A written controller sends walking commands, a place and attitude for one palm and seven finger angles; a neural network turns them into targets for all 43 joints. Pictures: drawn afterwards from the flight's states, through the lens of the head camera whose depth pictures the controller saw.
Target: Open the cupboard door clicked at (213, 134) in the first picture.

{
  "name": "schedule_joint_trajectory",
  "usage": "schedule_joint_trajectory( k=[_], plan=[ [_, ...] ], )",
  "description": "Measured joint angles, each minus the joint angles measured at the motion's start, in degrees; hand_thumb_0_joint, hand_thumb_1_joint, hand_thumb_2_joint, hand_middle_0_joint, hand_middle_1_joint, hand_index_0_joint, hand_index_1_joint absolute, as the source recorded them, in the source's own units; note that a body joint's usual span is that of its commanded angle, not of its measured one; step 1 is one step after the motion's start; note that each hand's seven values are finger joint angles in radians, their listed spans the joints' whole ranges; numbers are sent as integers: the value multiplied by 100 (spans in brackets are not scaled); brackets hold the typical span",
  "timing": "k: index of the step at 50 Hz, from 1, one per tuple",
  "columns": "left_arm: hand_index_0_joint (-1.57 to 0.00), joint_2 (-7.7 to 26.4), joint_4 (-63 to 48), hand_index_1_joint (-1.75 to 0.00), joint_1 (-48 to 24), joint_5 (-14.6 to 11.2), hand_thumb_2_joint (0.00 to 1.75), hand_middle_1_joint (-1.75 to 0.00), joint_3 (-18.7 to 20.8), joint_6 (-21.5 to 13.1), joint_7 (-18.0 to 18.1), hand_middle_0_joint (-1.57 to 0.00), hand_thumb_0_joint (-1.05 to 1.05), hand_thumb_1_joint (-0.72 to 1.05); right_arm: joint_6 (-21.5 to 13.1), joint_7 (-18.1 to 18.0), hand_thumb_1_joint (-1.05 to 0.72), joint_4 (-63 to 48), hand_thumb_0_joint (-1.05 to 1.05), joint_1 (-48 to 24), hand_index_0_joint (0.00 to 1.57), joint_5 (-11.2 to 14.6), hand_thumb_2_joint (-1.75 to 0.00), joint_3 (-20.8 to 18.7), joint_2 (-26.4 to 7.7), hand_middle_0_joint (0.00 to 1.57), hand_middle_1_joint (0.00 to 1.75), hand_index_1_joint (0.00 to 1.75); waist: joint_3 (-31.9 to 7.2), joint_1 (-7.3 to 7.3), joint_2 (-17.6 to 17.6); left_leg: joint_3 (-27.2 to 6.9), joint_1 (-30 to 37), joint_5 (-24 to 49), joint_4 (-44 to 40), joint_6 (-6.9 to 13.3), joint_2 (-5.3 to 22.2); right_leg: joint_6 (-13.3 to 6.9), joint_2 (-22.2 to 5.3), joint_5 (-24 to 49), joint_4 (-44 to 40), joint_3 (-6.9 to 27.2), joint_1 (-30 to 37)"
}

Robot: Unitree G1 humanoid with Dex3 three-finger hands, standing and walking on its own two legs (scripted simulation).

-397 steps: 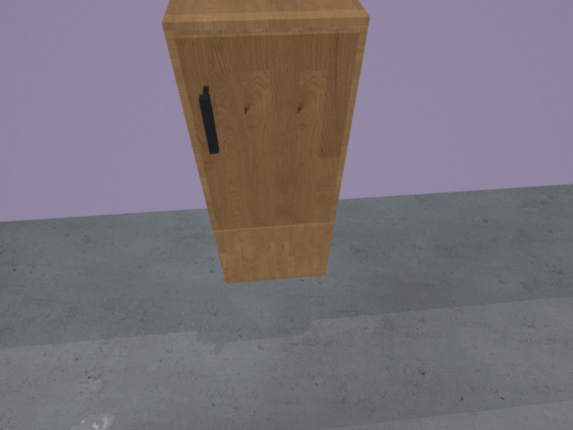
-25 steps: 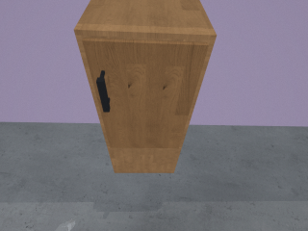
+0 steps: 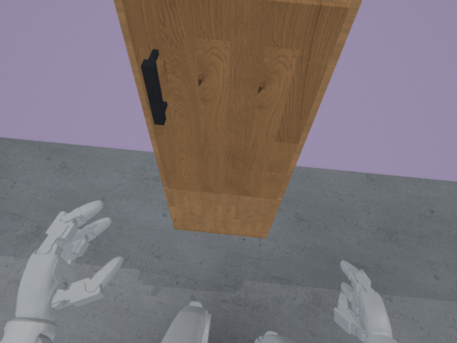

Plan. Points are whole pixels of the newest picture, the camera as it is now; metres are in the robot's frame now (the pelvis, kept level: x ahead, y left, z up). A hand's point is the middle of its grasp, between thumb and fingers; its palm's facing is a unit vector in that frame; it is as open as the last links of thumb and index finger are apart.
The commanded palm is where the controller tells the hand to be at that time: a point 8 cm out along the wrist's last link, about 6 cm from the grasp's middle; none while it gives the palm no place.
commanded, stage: raise the hand with hooked fingers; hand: left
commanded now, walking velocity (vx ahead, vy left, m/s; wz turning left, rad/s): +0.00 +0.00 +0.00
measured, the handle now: (157, 88) +0.55 +0.21 +0.11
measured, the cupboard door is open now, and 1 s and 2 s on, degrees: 0 0 0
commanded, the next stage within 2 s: move the hooked fingers beside the handle in 1.50 s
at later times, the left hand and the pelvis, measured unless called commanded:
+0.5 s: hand (79, 223) +0.26 +0.26 +0.09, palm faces +0.03 -1.00 -0.05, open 12.6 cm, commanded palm +0.24 +0.31 +0.10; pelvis +0.02 +0.02 +0.03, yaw -1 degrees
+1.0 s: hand (48, 176) +0.31 +0.30 +0.13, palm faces +0.05 -1.00 -0.04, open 14.0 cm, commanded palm +0.28 +0.35 +0.14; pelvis +0.01 +0.03 +0.05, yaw -1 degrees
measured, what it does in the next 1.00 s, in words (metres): rises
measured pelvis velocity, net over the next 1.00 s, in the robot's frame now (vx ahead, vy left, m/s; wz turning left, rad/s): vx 0.01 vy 0.03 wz -0.01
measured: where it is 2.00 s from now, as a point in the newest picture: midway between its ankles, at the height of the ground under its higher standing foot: outside the picture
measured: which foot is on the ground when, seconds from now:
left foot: down 0.00-1.00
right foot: down 0.00-1.00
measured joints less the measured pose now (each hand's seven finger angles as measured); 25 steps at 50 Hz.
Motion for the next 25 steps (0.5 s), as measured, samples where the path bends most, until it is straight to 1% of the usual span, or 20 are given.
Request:
schedule_joint_trajectory(
  k=[2, 4, 6, 7, 9, 13, 16, 20, 25],
  plan=[
    [-24, 89, 123, -65, -239, -87, 67, -65, 90, 199, -235, -24, 1, 35, 50, 1, -90, 128, 1, 8, 20, 30, -90, 46, 44, 20, 30, 30, 10, -16, 48, 7, -6, -9, -28, -6, 13, 3, 14, 5, -39, 13, -10],
    [-24, 151, 252, -68, -398, -176, 65, -68, 182, 496, -405, -25, 1, 30, 114, -5, -90, 217, 1, 49, 20, 61, -90, 66, 90, 20, 30, 30, 17, -57, 83, 54, 70, -2, -127, -1, 23, 19, 18, 28, -126, 65, 41],
    [-25, 175, 340, -71, -449, -258, 63, -71, 282, 741, -475, -25, 1, 26, 161, -9, -90, 267, 1, 128, 20, 78, -90, 64, 123, 20, 30, 30, 5, -111, 98, 127, 198, 18, -277, 10, 26, 48, 13, 66, -250, 143, 131],
    [-25, 173, 362, -73, -438, -294, 62, -73, 335, 807, -479, -25, 1, 23, 177, -9, -90, 281, 1, 177, 20, 81, -90, 55, 132, 20, 30, 30, -7, -140, 97, 167, 270, 32, -362, 17, 25, 65, 8, 87, -318, 186, 183],
    [-25, 158, 396, -76, -401, -348, 60, -76, 439, 823, -459, -25, 0, 19, 192, -13, -90, 292, 1, 278, 21, 79, -90, 26, 125, 20, 30, 30, -28, -183, 81, 243, 406, 61, -521, 32, 20, 90, -3, 127, -444, 266, 279],
    [-26, 144, 474, -82, -397, -401, 56, -82, 580, 634, -439, -26, 0, 9, 183, -7, -90, 287, 1, 429, 20, 78, -90, -52, -6, 20, 30, 30, -56, -232, 62, 317, 537, 94, -687, 69, -6, 119, -32, 169, -588, 342, 384],
    [-26, 158, 575, -86, -487, -429, 53, -86, 608, 542, -486, -27, 0, 2, 176, -13, -90, 284, 1, 465, 20, 97, -90, -107, -139, 20, 30, 30, -39, -236, 50, 337, 581, 101, -724, 103, -25, 149, -50, 184, -633, 360, 430],
    [-27, 199, 620, -92, -600, -406, 49, -92, 549, 559, -508, -27, 0, -7, 155, -34, -91, 253, 1, 448, 20, 119, -90, -147, -259, 20, 30, 30, 1, -241, 46, 343, 685, 131, -798, 150, -48, 182, -69, 234, -741, 367, 551],
    [-28, 307, 721, -100, -854, -387, 44, -100, 543, 653, -466, -28, 0, -19, 145, -60, -91, 149, 1, 391, 20, 140, -90, -87, -272, 20, 30, 30, 55, -244, 16, 339, 858, 214, -954, 186, -72, 214, -85, 337, -934, 365, 743]
  ],
)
